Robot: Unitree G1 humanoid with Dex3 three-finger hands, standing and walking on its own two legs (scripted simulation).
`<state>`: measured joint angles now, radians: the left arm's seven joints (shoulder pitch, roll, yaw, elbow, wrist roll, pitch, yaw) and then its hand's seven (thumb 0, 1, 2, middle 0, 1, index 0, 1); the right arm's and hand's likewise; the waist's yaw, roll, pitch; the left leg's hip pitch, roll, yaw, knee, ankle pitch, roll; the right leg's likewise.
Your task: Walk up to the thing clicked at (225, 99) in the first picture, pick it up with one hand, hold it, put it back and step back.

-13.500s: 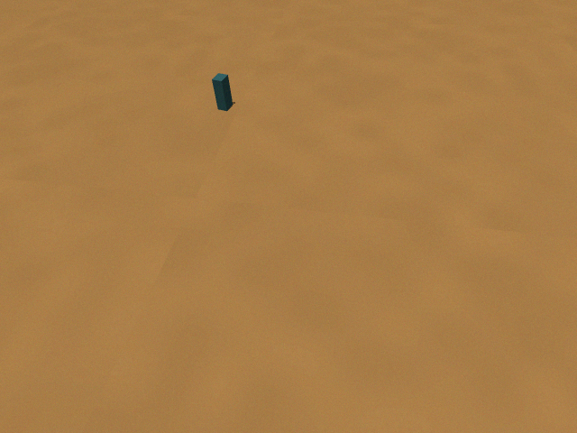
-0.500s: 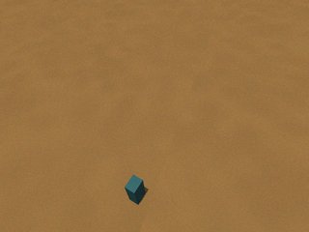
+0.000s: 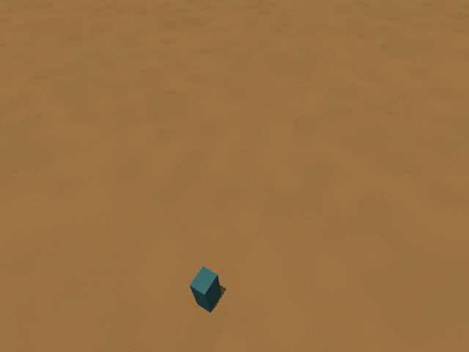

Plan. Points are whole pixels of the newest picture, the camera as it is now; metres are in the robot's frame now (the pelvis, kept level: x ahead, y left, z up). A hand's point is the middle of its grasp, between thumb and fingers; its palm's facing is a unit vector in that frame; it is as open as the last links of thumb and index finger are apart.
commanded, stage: stand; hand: left
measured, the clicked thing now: (206, 290) +0.48 +0.17 -0.68
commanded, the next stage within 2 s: go down in 0.36 s
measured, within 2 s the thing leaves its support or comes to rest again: neither
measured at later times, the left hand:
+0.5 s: hand out of the picture +0.08 +0.25 -0.15, palm faces -0.01 -0.94 -0.35, open 7.5 cm
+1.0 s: hand out of the picture +0.15 +0.27 -0.18, palm faces +0.04 -0.95 -0.32, open 16.3 cm
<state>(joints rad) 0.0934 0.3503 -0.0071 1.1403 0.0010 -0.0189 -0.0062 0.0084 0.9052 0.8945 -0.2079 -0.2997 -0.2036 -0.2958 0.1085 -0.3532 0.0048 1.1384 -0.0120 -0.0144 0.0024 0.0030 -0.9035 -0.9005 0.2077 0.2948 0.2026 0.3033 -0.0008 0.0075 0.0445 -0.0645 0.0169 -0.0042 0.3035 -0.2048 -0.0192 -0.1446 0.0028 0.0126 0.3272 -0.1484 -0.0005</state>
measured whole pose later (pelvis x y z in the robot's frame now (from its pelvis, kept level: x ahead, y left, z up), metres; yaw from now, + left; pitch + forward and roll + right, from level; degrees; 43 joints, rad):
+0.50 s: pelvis +0.00 +0.00 +0.00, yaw +0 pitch -1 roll +0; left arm 0.11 0.35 0.00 1.11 -0.01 -0.02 0.00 0.01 0.90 0.89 -0.20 -0.29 -0.19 -0.29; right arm 0.13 -0.36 0.01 1.10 0.00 -0.01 0.00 0.00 -0.91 -0.90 0.21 0.29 0.20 0.30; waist 0.00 0.01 0.04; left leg -0.09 0.02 -0.01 0.32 -0.22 -0.02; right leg -0.16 0.00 0.01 0.34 -0.16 0.00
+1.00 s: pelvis +0.00 +0.02 -0.04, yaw +1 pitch +10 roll -1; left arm 0.14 0.31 0.14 0.66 0.05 0.22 -0.03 0.00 -0.31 0.17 -0.06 -0.15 -0.05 -0.15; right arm 0.24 -0.25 -0.01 0.65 0.03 -0.10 -0.04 0.01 -0.89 -0.90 0.21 0.30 0.20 0.30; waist -0.02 0.01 -0.06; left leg -0.56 0.00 -0.02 0.82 -0.44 0.01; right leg -0.60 -0.01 0.00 0.77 -0.35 0.02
